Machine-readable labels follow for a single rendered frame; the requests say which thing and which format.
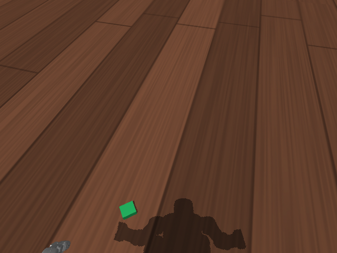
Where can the small box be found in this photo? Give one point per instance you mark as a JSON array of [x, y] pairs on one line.
[[128, 210]]

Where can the left robot hand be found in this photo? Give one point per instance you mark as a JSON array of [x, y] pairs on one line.
[[57, 247]]

